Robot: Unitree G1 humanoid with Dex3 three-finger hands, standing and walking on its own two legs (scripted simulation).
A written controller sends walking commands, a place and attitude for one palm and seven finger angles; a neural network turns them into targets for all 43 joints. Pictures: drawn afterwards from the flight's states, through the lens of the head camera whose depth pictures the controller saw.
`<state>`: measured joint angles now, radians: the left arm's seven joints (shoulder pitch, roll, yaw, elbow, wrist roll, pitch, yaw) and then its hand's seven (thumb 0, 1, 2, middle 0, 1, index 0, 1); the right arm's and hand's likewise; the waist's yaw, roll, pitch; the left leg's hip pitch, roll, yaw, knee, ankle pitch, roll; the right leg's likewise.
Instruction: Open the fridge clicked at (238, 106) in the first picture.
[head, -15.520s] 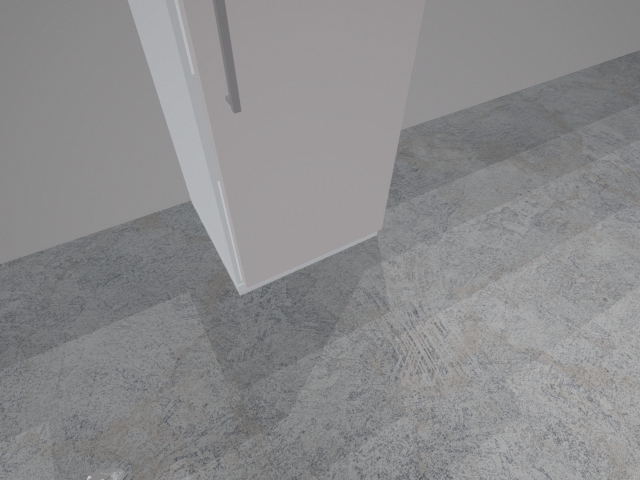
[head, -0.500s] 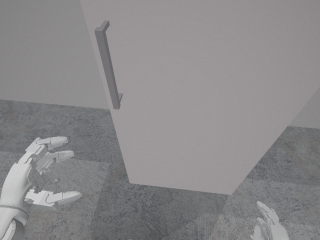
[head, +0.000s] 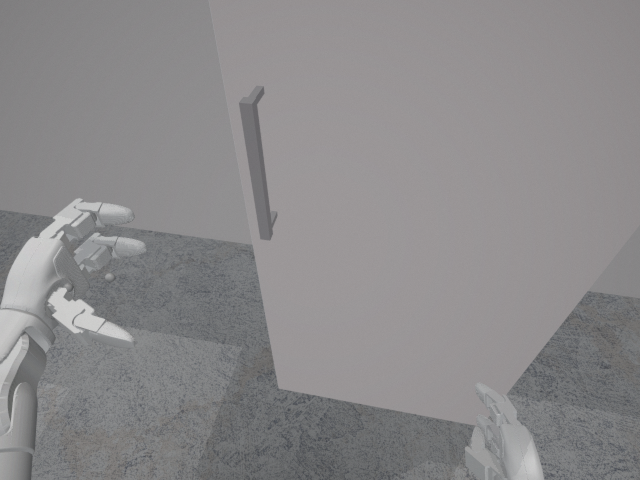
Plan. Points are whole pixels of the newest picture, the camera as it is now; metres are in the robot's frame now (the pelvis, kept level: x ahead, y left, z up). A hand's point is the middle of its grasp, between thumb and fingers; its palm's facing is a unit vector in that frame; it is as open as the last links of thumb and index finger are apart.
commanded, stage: raise the hand to about handle height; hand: left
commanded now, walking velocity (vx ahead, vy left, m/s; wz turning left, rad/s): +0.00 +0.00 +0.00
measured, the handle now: (262, 170) +0.49 +0.16 +0.15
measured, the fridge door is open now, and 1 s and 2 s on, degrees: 0 0 0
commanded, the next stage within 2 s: move the hooked fingers beside the handle in 0.58 s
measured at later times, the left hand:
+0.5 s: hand (127, 256) +0.28 +0.26 +0.17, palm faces +0.07 -1.00 -0.06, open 14.0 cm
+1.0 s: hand (147, 238) +0.32 +0.25 +0.16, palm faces +0.04 -1.00 -0.04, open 14.0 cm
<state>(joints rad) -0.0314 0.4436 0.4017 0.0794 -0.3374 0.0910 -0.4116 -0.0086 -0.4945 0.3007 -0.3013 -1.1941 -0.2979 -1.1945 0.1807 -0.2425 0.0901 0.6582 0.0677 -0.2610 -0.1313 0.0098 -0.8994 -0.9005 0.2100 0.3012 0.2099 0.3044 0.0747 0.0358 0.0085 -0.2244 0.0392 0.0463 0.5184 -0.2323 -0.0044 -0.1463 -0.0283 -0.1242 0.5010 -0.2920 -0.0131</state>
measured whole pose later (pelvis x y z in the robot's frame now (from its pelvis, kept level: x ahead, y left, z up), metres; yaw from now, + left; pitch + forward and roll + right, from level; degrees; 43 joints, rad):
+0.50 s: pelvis +0.00 -0.01 +0.00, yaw -1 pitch -4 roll +0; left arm -0.08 0.45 0.44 0.10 -0.33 0.17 -0.39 -0.01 -0.50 0.30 -0.30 -1.20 -0.30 -1.20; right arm 0.21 -0.28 0.05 0.65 0.08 -0.21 -0.14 0.01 -0.90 -0.90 0.21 0.30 0.21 0.30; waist 0.05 0.03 0.00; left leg -0.19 0.06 0.06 0.49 -0.22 -0.02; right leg -0.13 -0.01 -0.10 0.48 -0.28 -0.03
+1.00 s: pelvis +0.00 +0.00 +0.00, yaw -1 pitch -3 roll +0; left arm -0.24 0.45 0.38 0.25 -0.29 0.17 -0.38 -0.01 -0.51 0.30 -0.30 -1.20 -0.30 -1.20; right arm 0.19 -0.26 0.07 0.66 0.08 -0.20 -0.14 0.01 -0.90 -0.90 0.21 0.30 0.21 0.30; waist 0.04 0.03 0.00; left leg -0.22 0.05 0.06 0.49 -0.22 -0.01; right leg -0.15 -0.02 -0.11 0.48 -0.28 -0.02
